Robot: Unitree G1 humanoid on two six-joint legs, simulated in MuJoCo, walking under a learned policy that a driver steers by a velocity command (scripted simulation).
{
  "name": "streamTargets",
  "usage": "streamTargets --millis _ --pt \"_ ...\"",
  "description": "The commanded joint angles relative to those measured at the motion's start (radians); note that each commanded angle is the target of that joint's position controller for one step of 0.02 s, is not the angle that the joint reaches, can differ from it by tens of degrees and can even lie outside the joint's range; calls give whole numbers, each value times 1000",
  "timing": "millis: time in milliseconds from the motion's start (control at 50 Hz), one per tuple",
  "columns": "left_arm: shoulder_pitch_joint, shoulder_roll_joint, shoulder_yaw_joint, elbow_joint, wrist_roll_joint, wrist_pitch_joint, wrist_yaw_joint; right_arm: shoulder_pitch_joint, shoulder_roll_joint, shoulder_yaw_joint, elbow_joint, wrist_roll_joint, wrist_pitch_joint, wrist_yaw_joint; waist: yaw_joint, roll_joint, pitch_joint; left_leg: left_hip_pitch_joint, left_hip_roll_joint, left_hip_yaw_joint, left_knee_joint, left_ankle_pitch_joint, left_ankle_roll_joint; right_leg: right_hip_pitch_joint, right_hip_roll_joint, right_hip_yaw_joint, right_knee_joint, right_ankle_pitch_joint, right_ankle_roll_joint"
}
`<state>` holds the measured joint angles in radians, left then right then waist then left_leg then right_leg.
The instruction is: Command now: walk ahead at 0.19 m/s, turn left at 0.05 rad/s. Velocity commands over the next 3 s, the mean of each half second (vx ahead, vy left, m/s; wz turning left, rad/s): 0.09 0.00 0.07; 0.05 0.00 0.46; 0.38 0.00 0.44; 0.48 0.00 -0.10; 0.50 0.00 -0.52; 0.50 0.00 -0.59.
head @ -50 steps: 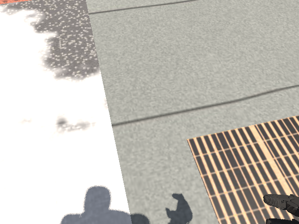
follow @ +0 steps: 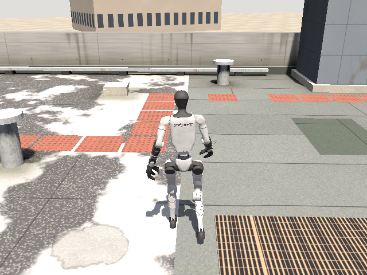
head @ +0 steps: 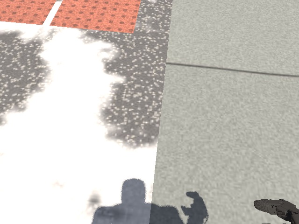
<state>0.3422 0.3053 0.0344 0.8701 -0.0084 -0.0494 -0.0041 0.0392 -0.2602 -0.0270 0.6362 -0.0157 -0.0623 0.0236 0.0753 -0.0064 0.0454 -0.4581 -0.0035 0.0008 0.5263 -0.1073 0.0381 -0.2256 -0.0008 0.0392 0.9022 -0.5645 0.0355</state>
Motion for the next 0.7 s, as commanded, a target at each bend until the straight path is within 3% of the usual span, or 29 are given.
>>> streamTargets --millis 20,40,60,100,140,200,240,280,300,320,340,360,380,440,480,520,560,600,620,640,680,700 --pt "10 118 23 -59 -9 7 11 158 -120 -37 4 13 12 -2 -99 87 -227 500 294 -322 -129 508 219 -378 -65 30 249 -11 20" --pt "-3 108 25 -60 3 23 20 102 -98 -29 5 8 9 1 -68 77 -181 378 267 -271 -164 470 202 -319 -91 35 186 40 29" --pt "13 90 24 -54 6 40 26 64 -99 -30 13 -5 7 3 -36 106 -164 266 239 -226 -202 443 192 -220 -101 31 132 91 38" --pt "43 56 18 -39 11 57 36 16 -99 -32 29 -19 1 3 -6 137 -162 156 204 -154 -233 425 198 -97 -83 2 17 141 51" --pt "7 43 12 -42 19 64 41 14 -103 -33 52 -16 2 -3 -20 136 -169 139 195 -135 -242 340 198 -42 -78 -4 -107 204 47" --pt "-51 57 16 -48 18 73 41 29 -113 -32 91 -9 15 -13 -41 122 -153 120 196 -158 -266 41 182 23 -70 -7 -237 319 25" --pt "-70 52 15 -48 29 73 37 20 -94 -21 110 -1 24 -15 -27 99 -109 67 161 -158 -266 -215 134 99 -56 -20 -370 403 -2" --pt "-100 90 17 -70 41 67 41 81 -60 -7 147 -8 25 -15 -46 35 -57 37 96 -141 -224 -356 47 132 -130 61 -487 499 -41" --pt "-136 164 36 -61 26 66 44 140 -71 -14 156 -6 27 -16 -109 -93 -26 56 34 -83 -215 -332 14 51 -131 54 -467 377 -72" --pt "-144 115 32 -56 21 61 37 107 -92 -16 164 -10 32 -24 -75 -95 -18 144 18 -54 -175 -271 -6 -39 -103 45 -498 244 -73" --pt "-147 75 19 -49 28 53 34 92 -95 -19 165 -5 36 -30 -75 -92 -17 184 19 -50 -151 -224 -4 -68 -96 42 -514 231 -57" --pt "-161 63 15 -44 31 45 32 96 -81 -16 175 -2 41 -36 -81 -98 -27 211 25 -48 -138 -178 3 -68 -91 37 -515 284 -41" --pt "-168 59 14 -42 28 37 31 104 -89 -18 185 0 46 -38 -78 -97 -31 200 22 -54 -129 -130 11 -37 -85 23 -503 336 -29" --pt "-139 110 34 -32 15 32 48 73 -132 -37 176 20 52 -38 -56 -47 -62 161 22 -74 -73 29 40 30 -79 -13 -433 439 -34" --pt "-117 119 43 -30 12 40 62 62 -131 -47 166 31 58 -39 -47 -39 -79 133 16 -84 -23 97 51 50 -92 -19 -409 485 -51" --pt "-100 125 52 -33 13 49 74 65 -117 -53 156 33 68 -40 -42 -57 -91 90 0 -79 45 104 44 73 -139 11 -418 545 -83" --pt "-87 144 63 -36 15 56 83 77 -102 -56 146 28 79 -38 -41 -111 -99 21 -22 -46 145 35 17 117 -245 97 -453 633 -149" --pt "-153 143 66 -58 9 58 92 108 -87 -61 141 23 89 -30 -63 -189 -104 -9 -17 -3 264 -290 2 110 -373 179 -480 730 -222" --pt "-185 144 67 -72 7 57 94 102 -90 -64 133 26 95 -24 -63 -181 -88 -18 4 1 295 -391 2 92 -403 187 -490 747 -237" --pt "-212 156 72 -79 4 57 94 97 -91 -65 126 31 99 -18 -70 -155 -78 2 23 3 270 -387 6 69 -398 161 -483 738 -221" --pt "-261 167 81 -80 -11 61 90 151 -95 -75 148 34 105 -13 -110 -120 -88 182 -8 45 83 -171 24 -26 -311 25 -406 639 -134" --pt "-208 143 79 -60 -8 64 82 170 -126 -90 152 30 107 -13 -106 -35 -89 280 -7 -20 -25 -38 49 -98 -243 -65 -279 502 -74"
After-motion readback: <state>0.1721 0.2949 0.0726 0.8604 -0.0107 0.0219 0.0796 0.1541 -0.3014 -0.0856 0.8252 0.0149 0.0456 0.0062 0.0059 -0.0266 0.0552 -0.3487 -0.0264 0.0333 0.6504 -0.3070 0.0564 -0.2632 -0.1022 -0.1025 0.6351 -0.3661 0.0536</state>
